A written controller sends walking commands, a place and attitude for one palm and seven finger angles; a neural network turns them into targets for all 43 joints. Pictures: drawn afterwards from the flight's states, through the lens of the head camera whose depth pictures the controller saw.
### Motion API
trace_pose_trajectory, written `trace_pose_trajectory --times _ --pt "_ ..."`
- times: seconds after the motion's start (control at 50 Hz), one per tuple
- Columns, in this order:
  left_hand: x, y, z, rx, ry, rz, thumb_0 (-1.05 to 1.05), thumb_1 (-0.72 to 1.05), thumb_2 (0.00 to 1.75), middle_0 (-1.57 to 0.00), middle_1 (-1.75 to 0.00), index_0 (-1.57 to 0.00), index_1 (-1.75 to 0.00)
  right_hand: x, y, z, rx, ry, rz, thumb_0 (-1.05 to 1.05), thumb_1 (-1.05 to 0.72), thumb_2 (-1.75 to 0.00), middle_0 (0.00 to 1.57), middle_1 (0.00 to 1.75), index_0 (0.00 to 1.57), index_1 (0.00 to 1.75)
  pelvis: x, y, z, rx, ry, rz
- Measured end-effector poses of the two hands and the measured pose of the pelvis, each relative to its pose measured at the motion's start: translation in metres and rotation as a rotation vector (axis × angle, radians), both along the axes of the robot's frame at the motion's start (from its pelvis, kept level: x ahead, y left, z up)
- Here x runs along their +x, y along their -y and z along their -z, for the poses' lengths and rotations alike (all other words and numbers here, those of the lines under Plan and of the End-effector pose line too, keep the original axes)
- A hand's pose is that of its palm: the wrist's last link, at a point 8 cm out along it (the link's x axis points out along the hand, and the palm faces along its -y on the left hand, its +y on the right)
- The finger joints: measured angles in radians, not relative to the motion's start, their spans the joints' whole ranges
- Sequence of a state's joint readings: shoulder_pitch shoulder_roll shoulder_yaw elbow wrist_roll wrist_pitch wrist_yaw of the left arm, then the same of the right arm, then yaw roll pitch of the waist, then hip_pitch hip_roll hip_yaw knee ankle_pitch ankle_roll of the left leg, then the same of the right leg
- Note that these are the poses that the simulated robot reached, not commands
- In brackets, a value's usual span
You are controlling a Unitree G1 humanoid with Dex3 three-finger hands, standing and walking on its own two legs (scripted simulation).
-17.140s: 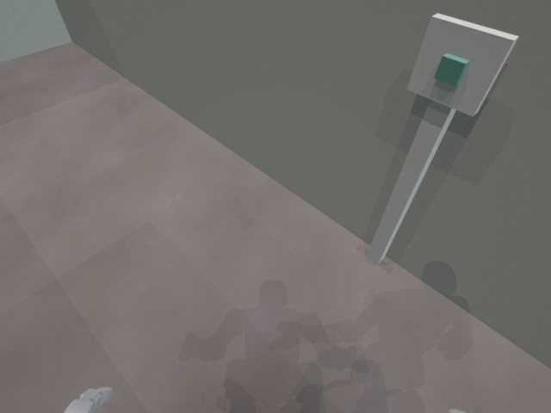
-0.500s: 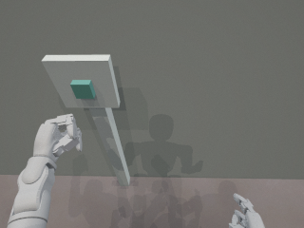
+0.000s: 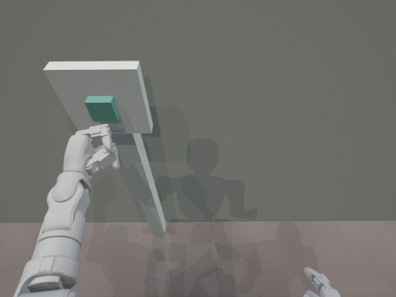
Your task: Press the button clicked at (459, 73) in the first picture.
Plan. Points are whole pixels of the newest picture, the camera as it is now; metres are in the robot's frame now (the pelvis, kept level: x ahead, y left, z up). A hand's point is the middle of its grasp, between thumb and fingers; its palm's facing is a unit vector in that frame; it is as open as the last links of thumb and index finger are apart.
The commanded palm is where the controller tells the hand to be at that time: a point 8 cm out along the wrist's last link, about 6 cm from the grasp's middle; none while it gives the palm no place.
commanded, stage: aim a knuckle at the button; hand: left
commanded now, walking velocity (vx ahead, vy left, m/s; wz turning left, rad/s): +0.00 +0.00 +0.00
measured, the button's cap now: (103, 108) +0.47 +0.22 +0.13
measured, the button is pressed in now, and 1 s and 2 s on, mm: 0 0 9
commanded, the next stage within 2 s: press the button with the knuckle in 1.06 s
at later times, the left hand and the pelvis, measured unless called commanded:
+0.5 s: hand (109, 153) +0.38 +0.19 +0.09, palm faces +0.05 -1.00 -0.02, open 3.1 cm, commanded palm +0.35 +0.24 +0.10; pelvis +0.00 +0.00 +0.00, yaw -1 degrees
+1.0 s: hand (108, 151) +0.38 +0.20 +0.09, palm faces +0.03 -1.00 -0.01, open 3.1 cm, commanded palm +0.36 +0.25 +0.10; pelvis +0.00 +0.00 +0.00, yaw -1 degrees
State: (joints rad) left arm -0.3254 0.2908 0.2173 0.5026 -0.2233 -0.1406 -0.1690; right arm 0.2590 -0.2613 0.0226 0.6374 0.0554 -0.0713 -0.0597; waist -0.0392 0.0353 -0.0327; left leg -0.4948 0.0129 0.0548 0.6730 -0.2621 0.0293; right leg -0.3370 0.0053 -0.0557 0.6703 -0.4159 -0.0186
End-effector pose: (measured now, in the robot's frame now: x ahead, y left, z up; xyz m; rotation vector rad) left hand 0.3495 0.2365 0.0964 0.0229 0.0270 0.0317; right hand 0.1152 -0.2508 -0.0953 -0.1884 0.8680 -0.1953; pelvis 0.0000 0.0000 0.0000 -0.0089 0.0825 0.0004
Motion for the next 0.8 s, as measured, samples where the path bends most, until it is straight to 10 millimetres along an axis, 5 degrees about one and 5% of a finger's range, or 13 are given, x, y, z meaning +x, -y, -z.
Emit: trace_pose_trajectory --times 0.2,0.32,0.5,0.64,0.8 --pt "0.028 0.007 -0.001 0.000 0.024 -0.006 0.01 0.90 0.90 -1.30 -1.50 -1.30 -1.50 -0.030 0.009 0.009 -0.006 -0.097 0.049 0.01 -0.90 -0.90 0.20 0.30 0.20 0.30 -0.001 0.002 0.002 0.002 -0.024 0.013" --pt "0.023 -0.001 -0.003 0.002 0.026 -0.010 0.01 0.90 0.90 -1.30 -1.50 -1.30 -1.50 -0.039 0.013 0.009 0.007 -0.111 0.080 0.01 -0.90 -0.90 0.20 0.30 0.20 0.30 0.004 0.003 0.001 0.004 -0.027 0.028" --pt "0.006 -0.010 0.007 -0.003 0.014 -0.017 0.01 0.90 0.90 -1.30 -1.50 -1.30 -1.50 -0.025 0.013 0.008 -0.008 -0.097 0.051 0.01 -0.90 -0.90 0.20 0.30 0.20 0.30 0.002 0.003 0.002 -0.004 -0.023 0.009" --pt "0.015 0.001 0.001 -0.015 0.043 0.011 0.01 0.90 0.90 -1.31 -1.50 -1.30 -1.50 -0.008 0.008 0.005 -0.012 -0.052 0.025 0.01 -0.90 -0.90 0.20 0.30 0.20 0.30 -0.002 0.002 0.003 -0.005 -0.026 0.004" --pt "0.023 -0.009 0.002 -0.017 0.008 -0.014 0.01 0.90 0.90 -1.30 -1.50 -1.30 -1.50 -0.006 0.004 0.002 0.002 -0.033 0.029 0.01 -0.90 -0.90 0.20 0.30 0.20 0.30 0.001 0.001 0.003 -0.003 -0.032 0.014"
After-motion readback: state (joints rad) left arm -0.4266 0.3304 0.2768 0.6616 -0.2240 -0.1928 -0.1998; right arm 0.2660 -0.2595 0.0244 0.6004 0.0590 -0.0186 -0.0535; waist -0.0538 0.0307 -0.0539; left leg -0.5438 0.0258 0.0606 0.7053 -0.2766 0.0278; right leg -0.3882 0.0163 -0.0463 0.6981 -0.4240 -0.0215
